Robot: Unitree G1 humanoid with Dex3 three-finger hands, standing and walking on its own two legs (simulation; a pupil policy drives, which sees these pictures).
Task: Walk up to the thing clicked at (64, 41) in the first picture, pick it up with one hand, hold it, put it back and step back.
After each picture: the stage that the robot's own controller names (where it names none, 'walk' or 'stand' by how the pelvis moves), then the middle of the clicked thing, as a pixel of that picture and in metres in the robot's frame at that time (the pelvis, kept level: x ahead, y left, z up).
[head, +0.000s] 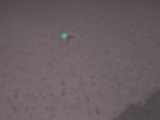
stand; (64, 39) +1.51 +0.15 -0.72
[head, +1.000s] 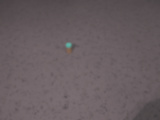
walk; (69, 48) +1.40 +0.18 -0.72
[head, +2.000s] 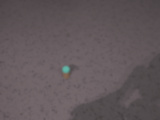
walk; (66, 72) +0.93 +0.16 -0.71
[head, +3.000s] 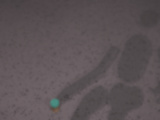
walk; (55, 105) +0.59 +0.16 -0.69
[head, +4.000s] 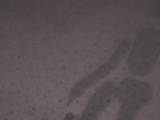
stand; out of the picture +0.42 +0.13 -0.70
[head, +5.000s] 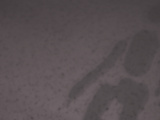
stand; out of the picture +0.39 +0.12 -0.72
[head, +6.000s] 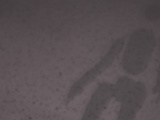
stand; out of the picture +0.39 +0.13 -0.73
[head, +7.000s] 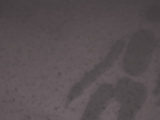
stand; out of the picture +0.39 +0.14 -0.73
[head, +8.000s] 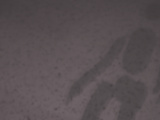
stand; out of the picture +0.38 +0.14 -0.73
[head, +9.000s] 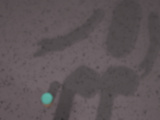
go down; (47, 100) +0.42 +0.14 -0.58
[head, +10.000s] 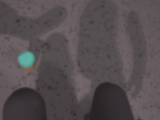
go down; (27, 62) +0.47 +0.18 -0.31
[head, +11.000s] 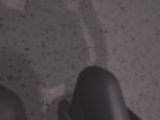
close in; out of the picture +0.46 +0.22 -0.23
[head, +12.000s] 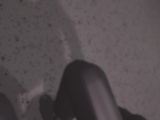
close; out of the picture +0.46 +0.24 -0.23
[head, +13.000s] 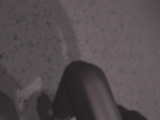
lift; out of the picture +0.44 +0.23 -0.23
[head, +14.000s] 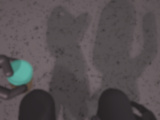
lift; (21, 78) +0.34 +0.19 -0.06
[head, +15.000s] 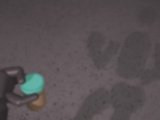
hold; (34, 93) +0.32 +0.15 +0.04
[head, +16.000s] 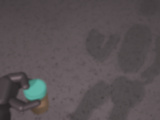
hold; (37, 97) +0.31 +0.15 +0.00
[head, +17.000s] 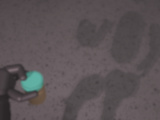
crouch; (34, 89) +0.35 +0.14 -0.03
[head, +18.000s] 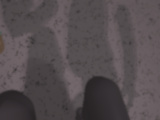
lower; out of the picture +0.49 +0.21 -0.09
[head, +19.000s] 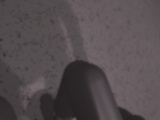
lower; out of the picture +0.44 +0.26 -0.23
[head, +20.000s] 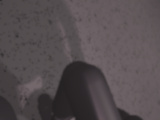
lower; out of the picture +0.44 +0.26 -0.24
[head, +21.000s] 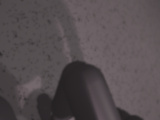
lower; out of the picture +0.45 +0.26 -0.24
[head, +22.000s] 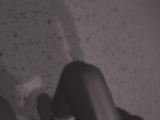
lower; out of the picture +0.45 +0.26 -0.24
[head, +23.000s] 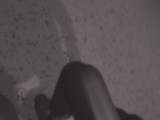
draw back; out of the picture +0.45 +0.23 -0.25
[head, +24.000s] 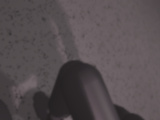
stand; out of the picture +0.44 +0.23 -0.24
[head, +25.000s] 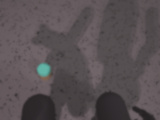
walk; (44, 72) +0.46 +0.15 -0.40
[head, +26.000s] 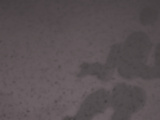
stand; out of the picture +0.39 +0.11 -0.66
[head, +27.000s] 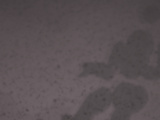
stand; out of the picture +0.40 +0.13 -0.66
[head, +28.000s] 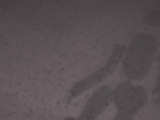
stand; out of the picture +0.40 +0.11 -0.70
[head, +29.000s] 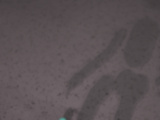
walk; out of the picture +0.41 +0.11 -0.71
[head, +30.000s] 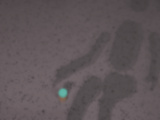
walk; (62, 95) +0.59 +0.06 -0.70
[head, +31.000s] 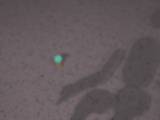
walk; (58, 62) +0.92 +0.18 -0.69
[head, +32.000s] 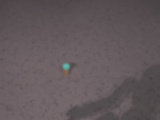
stand; (66, 69) +1.03 +0.11 -0.71
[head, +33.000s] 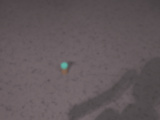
stand; (64, 68) +1.02 +0.12 -0.73
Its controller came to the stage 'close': yes
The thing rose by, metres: 0.71
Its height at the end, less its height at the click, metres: +0.00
